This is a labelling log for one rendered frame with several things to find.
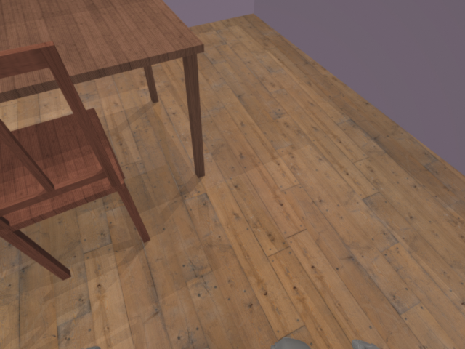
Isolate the chair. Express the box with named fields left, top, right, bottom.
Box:
left=0, top=41, right=150, bottom=281

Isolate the table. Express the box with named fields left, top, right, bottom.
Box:
left=0, top=0, right=205, bottom=178

